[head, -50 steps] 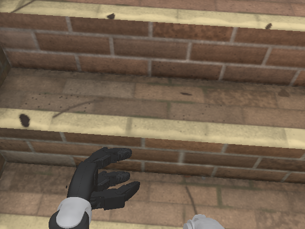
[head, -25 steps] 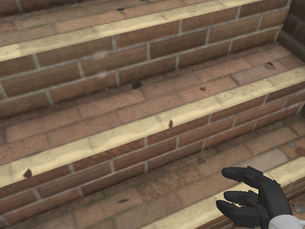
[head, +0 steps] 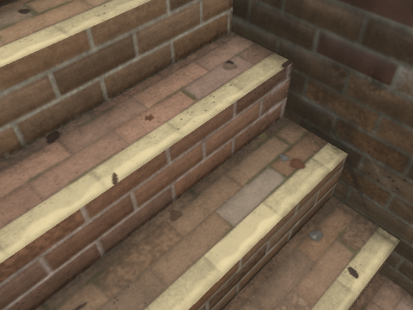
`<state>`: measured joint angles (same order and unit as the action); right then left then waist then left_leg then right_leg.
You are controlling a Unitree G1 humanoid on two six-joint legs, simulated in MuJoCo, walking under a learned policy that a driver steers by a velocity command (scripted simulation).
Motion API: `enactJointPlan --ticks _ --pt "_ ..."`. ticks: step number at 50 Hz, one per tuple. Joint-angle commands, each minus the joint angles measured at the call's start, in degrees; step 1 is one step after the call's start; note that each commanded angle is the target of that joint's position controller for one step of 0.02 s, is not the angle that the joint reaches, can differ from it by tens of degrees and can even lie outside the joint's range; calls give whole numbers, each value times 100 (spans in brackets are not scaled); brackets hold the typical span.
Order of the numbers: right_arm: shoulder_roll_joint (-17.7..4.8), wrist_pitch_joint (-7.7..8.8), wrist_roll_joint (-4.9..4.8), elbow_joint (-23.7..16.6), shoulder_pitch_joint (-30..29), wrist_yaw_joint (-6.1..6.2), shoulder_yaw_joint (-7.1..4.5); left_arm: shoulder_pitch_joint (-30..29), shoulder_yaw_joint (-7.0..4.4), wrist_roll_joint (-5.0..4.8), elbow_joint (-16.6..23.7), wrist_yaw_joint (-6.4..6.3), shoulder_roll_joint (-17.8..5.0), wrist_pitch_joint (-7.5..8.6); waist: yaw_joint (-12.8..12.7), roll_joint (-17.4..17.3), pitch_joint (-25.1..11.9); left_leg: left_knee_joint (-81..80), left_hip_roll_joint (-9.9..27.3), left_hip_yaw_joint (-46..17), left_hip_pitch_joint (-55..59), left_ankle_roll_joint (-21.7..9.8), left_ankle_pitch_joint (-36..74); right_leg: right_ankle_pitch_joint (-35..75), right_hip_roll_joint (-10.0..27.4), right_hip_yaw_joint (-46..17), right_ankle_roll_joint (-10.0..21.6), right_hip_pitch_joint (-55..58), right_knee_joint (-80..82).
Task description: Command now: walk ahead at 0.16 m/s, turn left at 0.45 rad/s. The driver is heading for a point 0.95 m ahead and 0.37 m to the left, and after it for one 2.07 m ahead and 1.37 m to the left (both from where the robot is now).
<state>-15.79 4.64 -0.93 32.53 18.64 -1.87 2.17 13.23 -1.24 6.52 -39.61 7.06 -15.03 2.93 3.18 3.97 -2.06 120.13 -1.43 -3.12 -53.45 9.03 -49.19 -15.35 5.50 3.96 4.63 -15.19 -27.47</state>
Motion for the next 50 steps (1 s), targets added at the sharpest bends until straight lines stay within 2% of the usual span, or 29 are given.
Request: enactJointPlan --ticks 1,2,3,6,10,11,13,17,20,21,23,24,26,27,29,32,35,36,37,38,39,40,41,42,44,46,47,49,50 --pt "-439 321 -7 -233 145 3 -129 120 -189 363 639 35 -1440 -108 -127 462 -834 3251 -106 -881 -3130 -318 1340 1940 2370 -1508 1513 1562 251" --pt "-249 210 120 -115 150 -34 -81 -295 -251 -5 777 -77 -1620 -166 -202 626 -59 2547 64 -857 -3488 -213 1856 -1204 2951 -2584 1807 883 1556" --pt "-281 131 79 -100 -185 -43 -74 -356 -76 -112 786 -147 -1304 -122 -182 184 321 2808 35 -813 -3914 -306 2173 -2350 2905 -2892 1581 597 1964" --pt "-77 -171 228 32 -507 -198 64 471 129 -81 133 -339 -876 124 -378 102 53 2958 -40 -518 -4566 -857 2887 -2587 2213 -1712 820 1048 1801" --pt "173 -424 123 -60 -1068 -493 140 913 1 211 -498 -415 -1202 254 -485 140 230 3101 212 -20 -5204 -1120 3042 -2431 2069 -736 793 966 2095" --pt "339 -531 -11 -286 -1813 274 -153 761 -280 -559 -681 -722 -1307 442 -170 -621 -584 1461 145 720 -2611 -1151 2845 -1897 1898 92 364 910 2572" --pt "390 -680 -73 -463 -2115 565 -91 553 -169 -668 -965 -854 -1277 629 -8 -96 -148 802 265 898 -1684 -1376 2874 -779 1629 663 493 162 3129" --pt "425 -829 18 -298 -1704 549 -142 431 -211 -477 -1118 -848 -1198 397 243 373 59 40 592 812 -1821 -1761 1913 875 1542 1548 373 1862 2620" --pt "-9 -827 -113 -280 -407 629 -264 -200 -279 -910 -687 -800 -1644 372 936 668 -840 -3032 -353 1639 2394 -1887 -7 9327 1606 2004 679 783 1258" --pt "-153 -735 -232 -192 -399 709 -368 -18 -271 -921 -390 -804 -1514 281 729 505 -1241 -3688 -761 987 3157 -2018 558 9780 1483 1665 595 487 -103" --pt "-699 -888 -60 131 695 801 -733 -713 -363 -626 276 -601 -1663 254 977 17 -2119 -4586 -934 -304 4501 -2118 1476 5907 1292 1241 459 -902 -2092" --pt "-885 -985 169 161 518 816 -879 -1366 -296 -496 575 -424 -1166 302 882 -424 -2052 -5492 -811 -970 4633 -2034 2176 1966 923 729 210 -1672 -3137" --pt "-869 -1029 666 -187 -1183 779 -910 -1567 153 -265 1130 -427 455 227 121 -1857 -1412 -7202 -817 -2381 2615 -2280 -68 361 -357 -856 -31 -2865 -7044" --pt "-343 -997 726 -211 -1897 681 -660 -930 220 -132 1254 -555 814 114 -625 -1854 -1701 -7170 -1016 -2560 2406 -2041 -619 756 -589 -1388 -158 -2994 -8284" --pt "-418 -864 544 -331 -2428 683 -552 -459 139 177 1308 -551 428 -38 -958 -1785 -1230 -8518 -954 -3530 426 -1346 -1358 906 -817 -1037 -395 -2765 -8479" --pt "-275 -555 444 43 -2371 578 -571 -139 87 -120 988 -507 86 -131 -1006 -1238 -549 -8389 -1162 -2653 -480 -1311 -41 1103 -1134 -330 -421 -2139 -7752" --pt "-263 -423 665 -658 -3659 679 -710 743 23 -238 723 -516 -226 -136 -1304 -1299 58 -8783 -1389 -1612 -2864 -396 1997 -582 -1263 -59 -106 810 -4634" --pt "-86 -444 639 -1057 -4199 634 -744 988 -32 -317 767 -630 -379 -85 -1461 -445 378 -7651 -1818 -1295 -3678 2 2172 -2070 -651 -994 476 1669 -2132" --pt "280 -457 241 -775 -3957 713 -737 702 83 -589 526 -710 334 -11 -1697 1889 280 -3321 -2261 -367 -2747 -1 1081 1447 153 -686 866 1314 96" --pt "360 -446 360 -796 -2493 826 -581 -2112 177 -311 1068 -723 670 281 106 3415 -4 -31 -1670 -527 -781 -508 1812 1958 774 -1540 444 -1385 -681" --pt "100 -528 264 -520 -806 706 -607 -3340 181 -389 1480 -751 880 323 1468 1703 -884 313 -855 -1541 1134 -881 1867 1911 582 -1528 73 -2452 -898" --pt "-455 -723 191 -249 354 643 -850 -3541 -32 -216 1619 -870 233 420 2117 -198 -1466 -148 -492 -1131 2652 -1001 2287 1703 780 -1722 126 -2765 -887" --pt "-638 -800 158 -44 667 559 -920 -3360 -45 -216 1763 -999 -59 472 1959 -1788 -1340 -1196 -231 -861 2859 -963 2261 1650 771 -1774 182 -2639 -1520" --pt "-456 -741 198 -225 -248 464 -797 -2903 -47 -238 1613 -1158 -52 540 1347 -2365 -893 -1869 -255 -664 2686 -913 2469 1209 564 -1781 292 -2779 -1724" --pt "169 -562 186 -377 -903 404 -445 -2143 91 -214 1220 -1172 197 401 832 -2027 -532 -4743 -43 657 2631 -785 3842 -25 1 -928 186 -2629 -3143" --pt "462 -351 -16 385 459 287 -361 -2255 129 -249 1044 -1075 415 97 1302 -1037 -264 -8423 343 1373 4681 -1066 5667 -2531 -976 -112 -53 -4045 -5338" --pt "650 -220 -52 550 132 227 -282 -1418 81 -316 907 -1098 492 -138 713 -1061 262 -10001 399 1272 4504 -1186 5993 -2883 -1298 -130 59 -3930 -6294" --pt "633 -184 327 308 -974 278 -116 -527 -58 -229 971 -1028 922 -568 -428 -485 442 -10913 995 357 4214 -1294 7362 -2177 -2113 -558 -116 -4243 -10237" --pt "-208 71 888 224 -1432 339 -308 -46 -230 -292 1172 -854 506 -381 -1151 -212 -5 -8158 1710 -412 5814 -1279 8970 -1560 -1779 -1054 -481 -6192 -10834"
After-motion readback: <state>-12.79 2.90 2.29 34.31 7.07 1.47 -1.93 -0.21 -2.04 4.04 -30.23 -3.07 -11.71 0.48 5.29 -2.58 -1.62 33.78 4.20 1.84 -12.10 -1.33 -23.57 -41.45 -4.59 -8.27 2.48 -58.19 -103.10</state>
